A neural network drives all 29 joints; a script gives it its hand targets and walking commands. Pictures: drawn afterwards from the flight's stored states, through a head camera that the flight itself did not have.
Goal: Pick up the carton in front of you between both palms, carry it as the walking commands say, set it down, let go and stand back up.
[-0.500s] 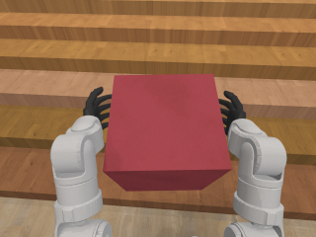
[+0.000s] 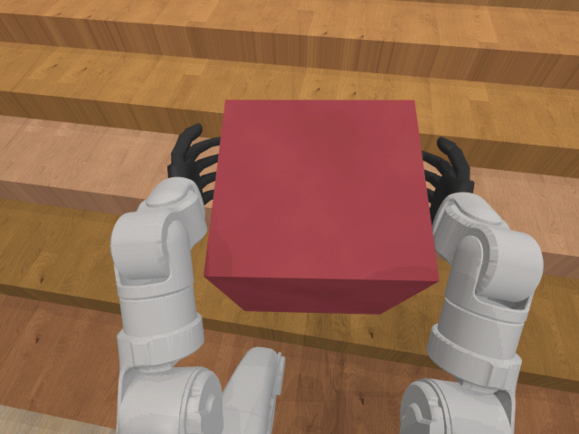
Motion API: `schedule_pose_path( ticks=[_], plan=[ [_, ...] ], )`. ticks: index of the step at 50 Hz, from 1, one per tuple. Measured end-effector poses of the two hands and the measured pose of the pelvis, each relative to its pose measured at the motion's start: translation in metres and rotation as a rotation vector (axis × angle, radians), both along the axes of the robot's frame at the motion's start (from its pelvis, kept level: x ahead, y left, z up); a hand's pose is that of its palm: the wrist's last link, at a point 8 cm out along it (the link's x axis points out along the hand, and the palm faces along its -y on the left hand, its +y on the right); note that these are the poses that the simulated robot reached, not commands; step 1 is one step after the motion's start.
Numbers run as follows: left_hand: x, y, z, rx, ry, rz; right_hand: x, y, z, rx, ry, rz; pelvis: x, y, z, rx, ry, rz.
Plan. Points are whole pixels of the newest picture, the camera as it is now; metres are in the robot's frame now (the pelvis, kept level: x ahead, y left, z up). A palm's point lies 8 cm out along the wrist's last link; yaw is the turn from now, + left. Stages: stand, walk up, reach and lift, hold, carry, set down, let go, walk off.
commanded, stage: carry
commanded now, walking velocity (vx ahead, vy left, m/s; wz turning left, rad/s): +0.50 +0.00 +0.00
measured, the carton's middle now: (314, 224) +0.37 +0.04 +0.08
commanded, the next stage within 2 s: none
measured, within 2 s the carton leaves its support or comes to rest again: neither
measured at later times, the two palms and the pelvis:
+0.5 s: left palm out of the picture +0.76 +0.24 +0.30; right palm out of the picture +0.75 -0.05 +0.32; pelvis +0.40 +0.11 +0.17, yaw +1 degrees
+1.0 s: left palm out of the picture +1.13 +0.37 +0.45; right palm out of the picture +1.11 +0.07 +0.43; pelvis +0.75 +0.23 +0.29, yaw +4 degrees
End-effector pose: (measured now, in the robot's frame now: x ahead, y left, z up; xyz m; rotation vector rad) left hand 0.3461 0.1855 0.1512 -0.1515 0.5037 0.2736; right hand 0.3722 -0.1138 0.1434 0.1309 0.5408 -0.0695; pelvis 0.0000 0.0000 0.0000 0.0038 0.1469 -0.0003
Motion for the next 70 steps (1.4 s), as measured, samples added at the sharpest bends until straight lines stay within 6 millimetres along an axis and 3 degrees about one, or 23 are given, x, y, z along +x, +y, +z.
schedule_pose_path(
  ticks=[4,6,9,15,21,24,28,32,37,42,47,49,52,55,58,64,70],
  plan=[
    [0.073,0.035,-0.018,0.009,0.057,0.0,0.075,0.035,-0.018,-0.005,0.054,0.009,0.073,0.029,0.0,0.007,-0.031,0.005],
    [0.119,0.038,-0.023,-0.016,0.085,-0.046,0.103,0.037,-0.02,-0.026,0.082,-0.042,0.108,0.046,0.006,0.02,-0.057,0.019],
    [0.176,0.028,-0.015,-0.044,0.116,-0.124,0.134,0.028,-0.011,-0.048,0.117,-0.111,0.146,0.063,0.035,0.021,-0.067,0.03],
    [0.265,0.013,0.042,-0.053,0.136,-0.208,0.195,0.016,0.048,-0.01,0.145,-0.23,0.232,0.096,0.111,-0.02,-0.049,0.004],
    [0.36,0.024,0.109,-0.041,0.038,-0.231,0.296,0.025,0.129,-0.059,0.048,-0.219,0.331,0.108,0.15,-0.074,-0.049,0.025],
    [0.401,0.048,0.141,-0.03,0.006,-0.172,0.358,0.047,0.166,-0.078,0.013,-0.144,0.384,0.108,0.165,-0.073,-0.062,0.026],
    [0.438,0.106,0.19,0.004,-0.023,-0.022,0.444,0.107,0.214,-0.095,-0.029,0.033,0.446,0.108,0.187,-0.095,-0.087,0.05],
    [0.462,0.16,0.227,-0.009,0.019,0.09,0.503,0.167,0.254,-0.11,0.003,0.153,0.497,0.108,0.221,-0.068,-0.1,0.056],
    [0.529,0.193,0.278,0.032,0.06,0.113,0.574,0.2,0.284,-0.06,0.041,0.168,0.561,0.129,0.248,-0.017,-0.107,0.069],
    [0.626,0.2,0.307,0.064,0.086,0.054,0.646,0.202,0.293,-0.018,0.071,0.095,0.633,0.166,0.26,0.019,-0.09,0.06],
    [0.734,0.193,0.301,0.024,0.123,-0.068,0.713,0.193,0.286,-0.024,0.125,-0.027,0.715,0.211,0.272,0.053,-0.057,0.067],
    [0.772,0.186,0.297,-0.003,0.134,-0.126,0.73,0.187,0.286,-0.053,0.144,-0.082,0.736,0.225,0.284,0.061,-0.062,0.064],
    [0.81,0.177,0.297,-0.054,0.152,-0.17,0.749,0.178,0.294,-0.075,0.172,-0.143,0.766,0.235,0.311,0.06,-0.068,0.057],
    [0.841,0.173,0.315,-0.068,0.135,-0.183,0.776,0.175,0.315,-0.057,0.156,-0.18,0.799,0.244,0.339,0.041,-0.068,0.039],
    [0.875,0.175,0.345,-0.056,0.066,-0.191,0.814,0.176,0.35,-0.043,0.086,-0.192,0.835,0.248,0.36,0.015,-0.064,0.026],
    [0.95,0.185,0.399,-0.042,-0.042,-0.165,0.907,0.184,0.418,-0.088,-0.027,-0.139,0.923,0.238,0.38,-0.019,-0.067,0.045],
    [1.026,0.211,0.427,-0.013,0.027,-0.049,1.023,0.21,0.447,-0.091,0.027,-0.005,1.021,0.215,0.399,-0.068,-0.041,0.055]
  ],
)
